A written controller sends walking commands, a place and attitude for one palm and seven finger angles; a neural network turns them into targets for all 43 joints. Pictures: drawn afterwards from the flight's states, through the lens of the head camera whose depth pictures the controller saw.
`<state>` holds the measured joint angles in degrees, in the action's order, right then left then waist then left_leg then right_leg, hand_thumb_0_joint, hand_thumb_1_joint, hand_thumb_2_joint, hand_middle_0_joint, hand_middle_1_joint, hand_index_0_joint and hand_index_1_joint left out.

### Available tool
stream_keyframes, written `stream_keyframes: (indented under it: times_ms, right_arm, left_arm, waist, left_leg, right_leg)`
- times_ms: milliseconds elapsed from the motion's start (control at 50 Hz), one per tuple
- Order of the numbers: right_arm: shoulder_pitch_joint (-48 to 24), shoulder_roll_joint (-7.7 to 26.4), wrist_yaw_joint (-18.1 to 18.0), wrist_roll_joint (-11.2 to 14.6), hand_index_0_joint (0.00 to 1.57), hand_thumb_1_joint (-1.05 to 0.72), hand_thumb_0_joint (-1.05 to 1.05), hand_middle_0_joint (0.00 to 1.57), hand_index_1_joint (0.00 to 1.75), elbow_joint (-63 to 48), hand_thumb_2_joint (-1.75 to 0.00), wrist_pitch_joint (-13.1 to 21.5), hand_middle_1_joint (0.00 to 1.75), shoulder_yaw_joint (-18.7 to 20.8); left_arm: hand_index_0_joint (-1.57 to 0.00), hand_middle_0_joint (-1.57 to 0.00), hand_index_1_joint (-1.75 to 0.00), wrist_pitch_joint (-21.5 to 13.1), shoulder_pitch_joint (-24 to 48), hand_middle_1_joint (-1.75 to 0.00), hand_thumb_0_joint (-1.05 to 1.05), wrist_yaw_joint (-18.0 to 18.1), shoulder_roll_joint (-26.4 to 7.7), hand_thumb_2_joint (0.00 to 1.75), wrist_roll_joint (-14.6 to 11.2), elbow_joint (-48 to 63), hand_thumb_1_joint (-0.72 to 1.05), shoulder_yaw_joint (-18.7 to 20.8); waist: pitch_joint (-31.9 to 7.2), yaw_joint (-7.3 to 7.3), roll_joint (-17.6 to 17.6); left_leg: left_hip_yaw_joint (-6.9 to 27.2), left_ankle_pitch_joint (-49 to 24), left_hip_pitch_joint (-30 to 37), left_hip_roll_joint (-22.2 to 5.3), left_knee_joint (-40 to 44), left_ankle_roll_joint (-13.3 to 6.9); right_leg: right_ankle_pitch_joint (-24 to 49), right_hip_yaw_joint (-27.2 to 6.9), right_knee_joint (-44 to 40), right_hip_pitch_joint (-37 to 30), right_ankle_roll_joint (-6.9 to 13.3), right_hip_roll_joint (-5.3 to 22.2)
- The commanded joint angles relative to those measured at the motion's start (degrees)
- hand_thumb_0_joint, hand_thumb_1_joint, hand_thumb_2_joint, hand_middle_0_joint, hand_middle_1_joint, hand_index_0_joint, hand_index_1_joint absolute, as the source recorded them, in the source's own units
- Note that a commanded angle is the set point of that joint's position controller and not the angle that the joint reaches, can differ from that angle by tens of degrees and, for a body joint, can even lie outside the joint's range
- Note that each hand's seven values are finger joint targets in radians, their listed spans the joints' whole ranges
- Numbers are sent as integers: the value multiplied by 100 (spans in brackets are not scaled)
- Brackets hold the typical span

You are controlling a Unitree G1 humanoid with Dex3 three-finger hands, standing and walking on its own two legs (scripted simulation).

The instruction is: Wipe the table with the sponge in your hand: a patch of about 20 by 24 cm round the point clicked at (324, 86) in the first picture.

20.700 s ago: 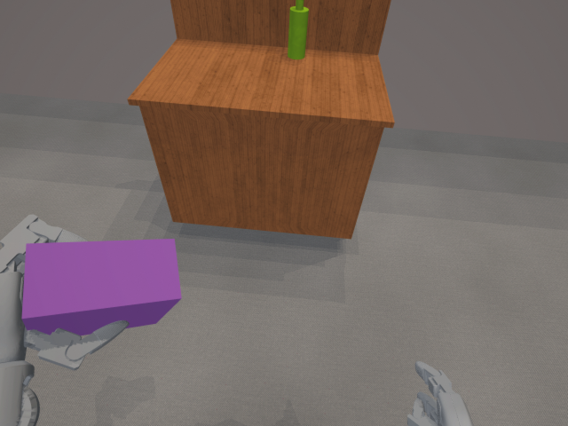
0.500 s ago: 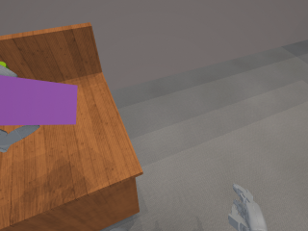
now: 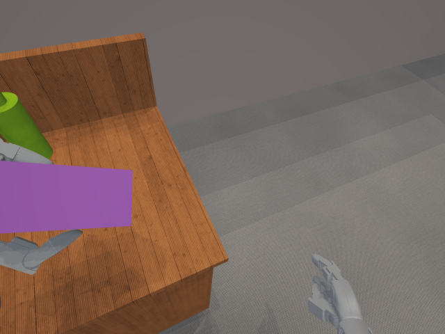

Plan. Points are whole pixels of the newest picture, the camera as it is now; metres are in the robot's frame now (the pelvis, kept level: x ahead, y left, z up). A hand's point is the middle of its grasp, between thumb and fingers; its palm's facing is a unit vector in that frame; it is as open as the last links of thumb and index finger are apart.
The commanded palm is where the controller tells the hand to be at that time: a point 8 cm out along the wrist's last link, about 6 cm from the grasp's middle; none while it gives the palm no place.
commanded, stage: come to a stop and stand still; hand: left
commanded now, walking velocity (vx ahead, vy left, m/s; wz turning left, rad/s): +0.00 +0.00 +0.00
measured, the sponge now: (80, 201) +0.24 +0.21 +0.17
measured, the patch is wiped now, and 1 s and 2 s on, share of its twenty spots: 0.00 0.00 0.00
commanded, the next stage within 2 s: look again from close up in 0.12 s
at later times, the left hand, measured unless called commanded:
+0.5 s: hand (63, 214) +0.22 +0.22 +0.18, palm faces +0.38 -0.84 -0.38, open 10.7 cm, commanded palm +0.16 +0.26 +0.18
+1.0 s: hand (52, 205) +0.23 +0.24 +0.17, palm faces +0.38 -0.83 -0.41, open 10.7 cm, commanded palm +0.15 +0.26 +0.18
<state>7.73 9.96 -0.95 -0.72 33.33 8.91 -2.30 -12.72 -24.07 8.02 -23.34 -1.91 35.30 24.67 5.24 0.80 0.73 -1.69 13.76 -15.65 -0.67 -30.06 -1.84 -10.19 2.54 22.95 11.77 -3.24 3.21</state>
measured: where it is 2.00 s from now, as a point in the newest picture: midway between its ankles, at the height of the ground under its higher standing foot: outside the picture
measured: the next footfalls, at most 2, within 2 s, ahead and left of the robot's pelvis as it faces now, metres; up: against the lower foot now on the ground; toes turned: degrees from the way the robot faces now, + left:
none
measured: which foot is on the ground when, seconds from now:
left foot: down 0.00-1.00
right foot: down 0.00-1.00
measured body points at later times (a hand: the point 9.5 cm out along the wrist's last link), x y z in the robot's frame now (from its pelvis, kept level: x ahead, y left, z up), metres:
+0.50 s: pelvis +0.00 -0.02 +0.00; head +0.02 -0.01 +0.45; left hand +0.19 +0.26 +0.20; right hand +0.17 -0.25 -0.07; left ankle +0.03 +0.09 -0.74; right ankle +0.02 -0.17 -0.74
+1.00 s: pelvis -0.02 -0.01 +0.00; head +0.02 +0.00 +0.45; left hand +0.21 +0.28 +0.19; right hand +0.16 -0.24 -0.07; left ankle +0.03 +0.09 -0.74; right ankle +0.02 -0.17 -0.74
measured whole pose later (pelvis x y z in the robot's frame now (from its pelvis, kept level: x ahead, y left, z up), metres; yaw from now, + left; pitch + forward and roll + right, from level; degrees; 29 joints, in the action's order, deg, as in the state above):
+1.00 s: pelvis -0.02 -0.01 +0.00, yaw -2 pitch -1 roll -1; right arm 10.4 11.7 1.0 1.0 31.7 8.4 0.0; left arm -11.4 -17.2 5.2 -22.7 -2.2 23.1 23.9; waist 6.3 1.0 0.7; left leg -3.2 11.5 -15.7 -1.6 -28.3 -0.9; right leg -9.3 0.9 24.6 14.1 -2.2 2.3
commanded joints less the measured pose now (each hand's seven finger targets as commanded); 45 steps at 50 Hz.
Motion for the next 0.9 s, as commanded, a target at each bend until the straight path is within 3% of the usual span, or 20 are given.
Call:
stream_keyframes:
  times_ms: [0, 60, 100, 160, 180, 280, 380, 460, 520, 640, 740, 760, 780, 800, 820, 840, 860, 880]
  right_arm:
    - [-102, 869, -114, 65, 20, -90, 0, 20, 30, -711, -90, 51, 30, 410]
    - [-199, 861, -214, 93, 20, -90, 0, 20, 30, -801, -90, -43, 30, 384]
    - [-260, 829, -286, 96, 20, -90, 0, 20, 30, -856, -90, -35, 30, 372]
    - [-289, 816, -320, 95, 20, -90, 0, 20, 30, -992, -90, 31, 30, 347]
    - [-350, 819, -337, 86, 20, -90, 0, 20, 30, -1001, -90, 64, 30, 352]
    - [-277, 791, -298, 44, 20, -90, 0, 20, 30, -992, -90, 218, 30, 362]
    - [-129, 818, -249, 58, 20, -90, 0, 20, 30, -898, -90, 98, 30, 414]
    - [-118, 873, -246, 116, 20, -90, 0, 20, 30, -880, -90, -59, 30, 436]
    - [-174, 890, -276, 143, 20, -90, 0, 20, 30, -884, -90, -92, 30, 426]
    - [-262, 869, -318, 142, 20, -90, 0, 20, 30, -934, -90, 7, 30, 405]
    - [-244, 838, -285, 128, 20, -90, 0, 20, 30, -936, -90, 34, 30, 418]
    - [592, 897, -284, -180, 20, -90, 0, 20, 30, -692, -90, 215, 30, 476]
    - [210, 594, -254, 81, 20, -90, 0, 20, 30, -132, -90, 87, 30, 471]
    - [124, 649, -210, -6, 20, -90, 0, 20, 30, -394, -90, 99, 30, 497]
    - [50, 867, -185, 46, 20, -90, 0, 20, 30, -653, -90, 201, 30, 555]
    - [136, 850, -111, 133, 20, -90, 0, 20, 30, -687, -90, 224, 30, 555]
    - [157, 873, -4, 155, 20, -90, 0, 20, 30, -741, -90, 220, 30, 555]
    - [114, 841, 102, 183, 20, -90, 0, 20, 30, -779, -90, 234, 30, 561]
  left_arm:
    - [-120, -120, -160, -45, -417, -160, 0, -57, -116, 130, -66, -230, 10, 48]
    - [-120, -120, -160, 3, 348, -160, 0, -57, -241, 130, -15, -310, 10, -42]
    - [-120, -120, -160, 4, 916, -160, 0, -33, -283, 130, 38, -80, 10, -136]
    - [-120, -120, -160, 2, 1499, -160, 0, 24, -381, 130, 108, 614, 10, -227]
    - [-120, -120, -160, -8, 1751, -160, 0, 74, -618, 130, 131, 958, 10, -100]
    - [-120, -120, -160, -31, 934, -160, 0, 194, -711, 130, 100, 1274, 10, 121]
    - [-120, -120, -160, -23, -299, -160, 0, 127, -432, 130, -30, 445, 10, 170]
    - [-120, -120, -160, -8, -294, -160, 0, 39, -390, 130, -81, 117, 10, 131]
    - [-120, -120, -160, 13, -57, -160, 0, 6, -392, 130, -88, 47, 10, 46]
    - [-120, -120, -160, 6, 622, -160, 0, 69, -515, 130, -36, 728, 10, -50]
    - [-120, -120, -160, -3, 407, -160, 0, 127, -534, 130, -32, 902, 10, 23]
    - [-120, -120, -160, -550, 5997, -160, 0, 84, -5382, 130, 845, 1755, 10, 3469]
    - [-120, -120, -160, -373, 5010, -160, 0, -38, -2992, 130, 399, -609, 10, 2004]
    - [-120, -120, -160, -363, 3019, -160, 0, -149, -1767, 130, 178, -887, 10, 1104]
    - [-120, -120, -160, -309, 2163, -160, 0, -274, -1136, 130, 67, -1513, 10, 584]
    - [-120, -120, -160, -295, 1435, -160, 0, -363, -873, 130, -34, -1398, 10, 316]
    - [-120, -120, -160, -301, 851, -160, 0, -411, -631, 130, -79, -933, 10, 94]
    - [-120, -120, -160, -307, 379, -160, 0, -479, -145, 130, -117, -707, 10, -323]
  waist:
    - [-1043, -85, -253]
    - [-686, -90, -65]
    - [-641, -82, -143]
    - [-775, -45, -534]
    - [-912, -47, -775]
    - [-1320, 3, -996]
    - [-1298, -20, -530]
    - [-1124, -60, -73]
    - [-951, -69, 37]
    - [-971, -18, -345]
    - [-1146, 2, -572]
    - [-167, 208, 364]
    - [-562, -50, -183]
    - [-732, 47, -22]
    - [-890, 149, -482]
    - [-1167, 207, -826]
    - [-1331, 209, -1054]
    - [-1489, 202, -1097]
  left_leg:
    - [373, -961, 210, -452, 991, 243]
    - [466, 327, -78, -460, 1309, 161]
    - [521, 812, -123, -462, 1463, 122]
    - [437, 823, -180, -339, 1438, 68]
    - [437, 849, -209, -326, 1435, 46]
    - [360, -193, -34, -167, 1032, 106]
    - [350, -788, 94, -224, 837, 157]
    - [350, -646, 72, -299, 847, 123]
    - [358, -476, 122, -346, 921, 88]
    - [342, -355, 207, -304, 932, 45]
    - [396, -611, 292, -328, 883, 62]
    - [125, -1127, -569, -337, -71, 87]
    - [196, -711, 294, -372, 227, 191]
    - [273, -793, 533, -311, 616, 232]
    - [115, -751, 539, -296, 633, 225]
    - [154, -806, 660, -264, 671, 152]
    - [159, -847, 654, -305, 703, 102]
    - [247, -1002, 615, -386, 785, 52]
  right_leg:
    - [701, -25, -140, -393, 271, -154]
    - [79, -130, -318, -239, 248, -166]
    - [-156, -162, -361, -282, 247, -191]
    - [40, -167, -343, -652, 282, -203]
    - [81, -186, -295, -824, 290, -190]
    - [763, -178, -257, -1219, 386, -88]
    - [906, -164, -341, -1046, 398, -15]
    - [737, -185, -413, -801, 347, -22]
    - [530, -190, -456, -589, 314, -29]
    - [509, -257, -426, -677, 335, -11]
    - [734, -261, -330, -860, 372, 16]
    - [1177, -628, -685, 220, 328, 265]
    - [811, -697, -343, 364, 793, 769]
    - [1034, -751, -107, 122, 749, 372]
    - [774, -738, -135, 25, 620, 292]
    - [585, -666, -83, -209, 551, 256]
    - [518, -620, -50, -352, 467, 224]
    - [528, -452, 79, -509, 436, 151]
